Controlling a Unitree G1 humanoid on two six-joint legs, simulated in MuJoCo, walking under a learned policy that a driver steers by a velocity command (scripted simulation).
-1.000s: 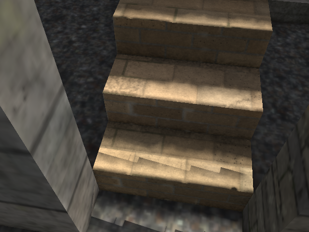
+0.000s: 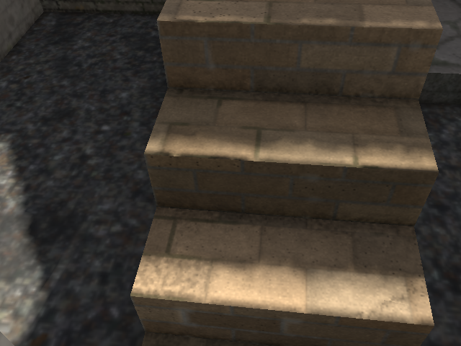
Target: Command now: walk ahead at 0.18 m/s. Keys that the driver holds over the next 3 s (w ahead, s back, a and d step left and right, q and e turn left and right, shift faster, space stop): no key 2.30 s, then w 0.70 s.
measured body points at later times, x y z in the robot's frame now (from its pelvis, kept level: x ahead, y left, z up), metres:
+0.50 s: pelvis +0.00 +0.02 +0.00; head +0.01 +0.04 +0.45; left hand -0.04 +0.22 -0.16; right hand +0.03 -0.20 -0.14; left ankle +0.02 +0.11 -0.74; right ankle -0.02 -0.10 -0.74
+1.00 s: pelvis +0.00 +0.02 +0.00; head +0.00 +0.03 +0.45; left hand -0.06 +0.22 -0.16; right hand +0.01 -0.20 -0.15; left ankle +0.02 +0.11 -0.74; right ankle -0.02 -0.10 -0.74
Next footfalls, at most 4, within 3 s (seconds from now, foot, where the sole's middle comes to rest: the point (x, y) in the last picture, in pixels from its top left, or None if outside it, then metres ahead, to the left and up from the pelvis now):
0.02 left None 0.06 0.11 -0.78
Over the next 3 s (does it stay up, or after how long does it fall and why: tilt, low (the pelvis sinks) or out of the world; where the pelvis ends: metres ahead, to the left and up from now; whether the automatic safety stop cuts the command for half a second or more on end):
stays up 0.05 -0.01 0.01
